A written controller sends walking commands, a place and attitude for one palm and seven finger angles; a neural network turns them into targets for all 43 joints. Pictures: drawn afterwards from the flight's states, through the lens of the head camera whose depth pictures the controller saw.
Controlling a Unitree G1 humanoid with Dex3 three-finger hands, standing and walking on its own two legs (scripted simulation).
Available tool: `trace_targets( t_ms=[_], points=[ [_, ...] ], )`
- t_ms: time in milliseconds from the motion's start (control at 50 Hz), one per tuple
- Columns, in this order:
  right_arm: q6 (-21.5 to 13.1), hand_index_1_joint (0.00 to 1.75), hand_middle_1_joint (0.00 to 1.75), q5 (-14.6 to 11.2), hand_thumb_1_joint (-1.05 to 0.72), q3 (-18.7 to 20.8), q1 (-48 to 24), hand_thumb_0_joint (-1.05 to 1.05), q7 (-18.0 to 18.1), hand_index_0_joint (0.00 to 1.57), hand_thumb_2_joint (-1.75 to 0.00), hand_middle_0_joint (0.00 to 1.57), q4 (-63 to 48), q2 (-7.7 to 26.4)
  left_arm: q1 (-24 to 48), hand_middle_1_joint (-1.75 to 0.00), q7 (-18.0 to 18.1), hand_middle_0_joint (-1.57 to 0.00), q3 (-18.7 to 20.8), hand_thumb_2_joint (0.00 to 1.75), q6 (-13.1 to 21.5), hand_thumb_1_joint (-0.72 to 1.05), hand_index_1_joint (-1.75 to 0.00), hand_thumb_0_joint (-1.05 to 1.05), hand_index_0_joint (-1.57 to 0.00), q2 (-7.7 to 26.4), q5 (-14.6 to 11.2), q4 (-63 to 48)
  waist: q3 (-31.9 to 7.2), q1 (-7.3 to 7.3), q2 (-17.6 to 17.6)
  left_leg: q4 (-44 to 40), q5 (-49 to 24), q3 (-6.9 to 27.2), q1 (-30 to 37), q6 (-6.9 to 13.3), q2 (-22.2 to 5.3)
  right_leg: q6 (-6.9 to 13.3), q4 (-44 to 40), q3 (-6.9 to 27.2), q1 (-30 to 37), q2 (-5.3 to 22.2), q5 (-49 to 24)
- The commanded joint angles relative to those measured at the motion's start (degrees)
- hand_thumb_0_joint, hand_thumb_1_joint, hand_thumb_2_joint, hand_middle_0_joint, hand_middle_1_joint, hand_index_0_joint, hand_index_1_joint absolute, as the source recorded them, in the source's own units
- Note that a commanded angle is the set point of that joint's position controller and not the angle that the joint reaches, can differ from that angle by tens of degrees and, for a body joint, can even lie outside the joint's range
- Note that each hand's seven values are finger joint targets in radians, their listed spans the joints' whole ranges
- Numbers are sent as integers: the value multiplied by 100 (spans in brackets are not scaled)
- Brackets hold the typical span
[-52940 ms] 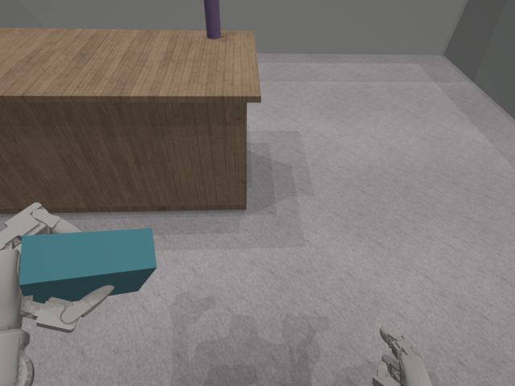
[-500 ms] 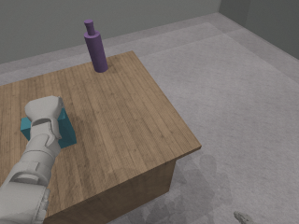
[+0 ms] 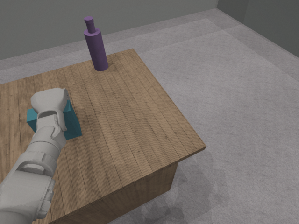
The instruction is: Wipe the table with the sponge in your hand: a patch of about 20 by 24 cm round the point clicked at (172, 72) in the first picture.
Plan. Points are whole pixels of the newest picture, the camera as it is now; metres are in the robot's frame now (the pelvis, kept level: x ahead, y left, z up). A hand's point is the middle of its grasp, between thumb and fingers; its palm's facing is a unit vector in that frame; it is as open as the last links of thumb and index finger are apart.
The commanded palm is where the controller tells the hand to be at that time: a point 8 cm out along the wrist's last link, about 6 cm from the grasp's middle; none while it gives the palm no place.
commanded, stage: slide across to the middle lane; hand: left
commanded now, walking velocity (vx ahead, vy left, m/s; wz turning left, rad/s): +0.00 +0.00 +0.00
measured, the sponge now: (59, 127) +0.40 +0.31 -0.01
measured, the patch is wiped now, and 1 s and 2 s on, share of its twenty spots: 0.35 0.55 0.65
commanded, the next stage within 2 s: wipe back along the middle lane in 0.36 s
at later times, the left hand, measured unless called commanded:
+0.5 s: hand (75, 104) +0.44 +0.25 +0.04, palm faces -0.10 -0.03 -0.99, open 9.4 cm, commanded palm +0.42 +0.23 +0.09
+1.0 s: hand (79, 118) +0.39 +0.23 +0.04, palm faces -0.06 -0.05 -1.00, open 9.4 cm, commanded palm +0.36 +0.21 +0.08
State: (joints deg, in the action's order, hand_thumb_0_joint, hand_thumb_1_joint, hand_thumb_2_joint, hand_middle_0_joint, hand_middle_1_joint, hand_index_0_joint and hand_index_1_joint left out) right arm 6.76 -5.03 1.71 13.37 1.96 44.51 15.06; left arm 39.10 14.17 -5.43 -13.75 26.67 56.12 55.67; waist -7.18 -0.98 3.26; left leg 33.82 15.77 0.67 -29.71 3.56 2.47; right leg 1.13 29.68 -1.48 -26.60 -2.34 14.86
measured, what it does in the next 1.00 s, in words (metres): stands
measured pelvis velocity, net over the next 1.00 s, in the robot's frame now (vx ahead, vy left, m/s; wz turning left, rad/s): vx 0.01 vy -0.01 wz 0.00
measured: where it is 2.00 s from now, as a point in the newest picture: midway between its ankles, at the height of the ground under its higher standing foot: outside the picture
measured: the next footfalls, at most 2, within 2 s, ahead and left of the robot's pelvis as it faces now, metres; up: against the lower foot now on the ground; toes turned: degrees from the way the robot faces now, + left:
none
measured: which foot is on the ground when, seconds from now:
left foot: down 0.00-1.00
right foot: down 0.00-1.00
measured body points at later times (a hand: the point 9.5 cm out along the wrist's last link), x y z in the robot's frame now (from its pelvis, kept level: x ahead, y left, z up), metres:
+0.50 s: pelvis +0.02 +0.00 +0.00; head +0.07 -0.01 +0.45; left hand +0.45 +0.25 +0.10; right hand +0.14 -0.26 -0.13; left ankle +0.00 +0.07 -0.73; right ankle -0.01 -0.11 -0.73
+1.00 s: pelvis +0.01 -0.01 +0.01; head +0.03 -0.02 +0.46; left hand +0.39 +0.22 +0.10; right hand +0.20 -0.25 -0.10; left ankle +0.00 +0.07 -0.73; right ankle -0.01 -0.11 -0.73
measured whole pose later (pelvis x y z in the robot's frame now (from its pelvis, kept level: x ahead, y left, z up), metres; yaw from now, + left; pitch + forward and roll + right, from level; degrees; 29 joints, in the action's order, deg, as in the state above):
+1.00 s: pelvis +0.01 -0.01 +0.01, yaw +0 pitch +8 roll -1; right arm 11.5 -5.6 -0.4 4.1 1.1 40.7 14.8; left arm 32.4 13.6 -14.3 -30.1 14.9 55.0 43.9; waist -7.5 1.3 2.7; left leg 29.1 15.2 0.6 -21.4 3.2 2.8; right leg 1.6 26.5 -1.1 -19.1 -2.0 15.1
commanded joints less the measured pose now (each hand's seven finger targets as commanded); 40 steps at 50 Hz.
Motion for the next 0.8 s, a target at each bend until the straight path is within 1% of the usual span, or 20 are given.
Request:
trace_targets(
  t_ms=[0,20,60,140,160,220,260,280,340,380,400,500,540,580,600,620,640,660,740,780],
  points=[
    [-191,30,30,17,-90,207,-284,0,-7,20,-90,20,-529,837,2288,-160,178,-120,-41,130,-111,10,-160,0,-120,566,36,-654,-1415,-219,-209,-457,-1336,428,1441,-188,-358,237,-342,48,220,21,-878],
    [-183,30,30,19,-90,193,-347,0,-18,20,-90,20,-555,816,2308,-160,182,-120,-159,130,-187,10,-160,0,-120,422,64,-690,-1405,-219,-159,-478,-1361,410,1458,-189,-355,239,-352,41,234,30,-897],
    [-182,30,30,43,-90,200,-350,0,-22,20,-90,20,-520,834,2267,-160,206,-120,2,130,-282,10,-160,0,-120,560,90,-645,-1562,-133,-153,-459,-1604,426,1571,-218,-357,271,-324,39,347,18,-1038],
    [-154,30,30,46,-90,155,-477,0,-34,20,-90,20,-559,799,2455,-160,197,-120,15,130,-419,10,-160,0,-120,508,55,-636,-1609,-131,-158,-475,-1758,390,1538,-243,-358,268,-317,58,486,45,-1243],
    [-141,30,30,66,-90,151,-435,0,-46,20,-90,20,-569,803,2421,-160,183,-120,-131,130,-467,10,-160,0,-120,378,56,-579,-1596,-150,-227,-462,-1746,363,1543,-224,-339,251,-331,30,542,41,-1274],
    [-103,30,30,62,-90,117,-440,0,-34,20,-90,20,-569,807,2628,-160,174,-120,-110,130,-562,10,-160,0,-120,493,121,-428,-1552,-217,-364,-471,-1632,308,1407,-186,-315,221,-367,81,622,68,-1369],
    [-113,30,30,84,-90,139,-454,0,-36,20,-90,20,-594,786,2591,-160,152,-120,-198,130,-548,10,-160,0,-120,312,92,-557,-1724,-194,-296,-407,-1926,292,1559,-187,-317,228,-323,76,705,73,-1647],
    [-104,30,30,88,-90,136,-436,0,-39,20,-90,20,-585,786,2658,-160,163,-120,-130,130,-549,10,-160,0,-120,400,106,-577,-1831,-204,-243,-391,-1949,285,1578,-193,-318,220,-313,91,730,78,-1693],
    [-96,30,30,78,-90,138,-472,0,-48,20,-90,20,-594,715,2956,-160,117,-120,-441,130,-551,10,-160,0,-120,-61,85,-673,-1780,-296,-151,-350,-2104,319,1667,-221,-336,237,-288,60,559,65,-1722],
    [-66,30,30,99,-90,148,-404,0,-35,20,-90,20,-536,764,2944,-160,134,-120,-285,130,-584,10,-160,0,-120,177,65,-552,-1832,-303,-281,-328,-2040,284,1655,-191,-327,214,-320,99,667,74,-1806],
    [-54,30,30,98,-90,133,-425,0,-33,20,-90,20,-525,751,3049,-160,132,-120,-406,130,-606,10,-160,0,-120,64,66,-536,-1788,-350,-203,-306,-2067,259,1629,-199,-319,212,-300,102,643,87,-1908],
    [24,30,30,123,-90,145,-483,0,-90,20,-90,20,-575,749,2039,-160,128,-120,-220,130,-738,10,-160,0,-120,14,5,-407,-2086,-56,-395,-262,-2555,159,1557,-200,-287,222,-219,133,1164,112,-2626],
    [55,30,30,105,-90,154,-611,0,-128,20,-90,20,-672,705,1790,-160,104,-120,-318,130,-792,10,-160,0,-120,-237,-14,-656,-2182,19,-365,-254,-2877,165,1572,-210,-286,234,-163,139,1296,118,-2879],
    [105,30,30,115,-90,149,-663,0,-161,20,-90,20,-725,768,1414,-160,130,-120,-181,130,-910,10,-160,0,-120,-18,-16,-779,-2062,92,-443,-286,-2800,121,1477,-183,-264,224,-195,164,1470,135,-3045],
    [123,30,30,102,-90,140,-718,0,-155,20,-90,20,-752,764,1341,-160,131,-120,-254,130,-974,10,-160,0,-120,-131,-71,-796,-1944,62,-579,-313,-2655,87,1401,-164,-251,210,-234,176,1510,139,-3068],
    [139,30,30,83,-90,133,-745,0,-161,20,-90,20,-763,783,1250,-160,140,-120,-166,130,-1034,10,-160,0,-120,-40,-95,-822,-1798,90,-688,-353,-2583,96,1302,-162,-250,213,-242,173,1550,151,-3096],
    [127,30,30,53,-90,126,-873,0,-174,20,-90,20,-840,749,1066,-160,117,-120,-195,130,-1066,10,-160,0,-120,-188,-200,-989,-1841,157,-659,-381,-2659,88,1296,-149,-237,217,-232,180,1666,172,-3177],
    [151,30,30,68,-90,139,-875,0,-172,20,-90,20,-835,800,911,-160,130,-120,-108,130,-1129,10,-160,0,-120,-23,-183,-1109,-1818,187,-660,-384,-2673,84,1368,-146,-237,223,-241,183,1721,167,-3244],
    [182,30,30,2,-90,124,-1142,0,-212,20,-90,20,-978,724,581,-160,39,-120,-511,130,-1388,10,-160,0,-120,-552,-214,-1572,-1672,180,-586,-431,-2807,105,1518,-157,-249,237,-271,139,1630,168,-3145],
    [235,30,30,2,-90,94,-1174,0,-196,20,-90,20,-967,766,415,-160,-5,-120,-549,130,-1550,10,-160,0,-120,-497,-174,-1462,-1378,149,-714,-498,-2434,87,1454,-152,-225,241,-360,139,1537,150,-2899]
  ],
)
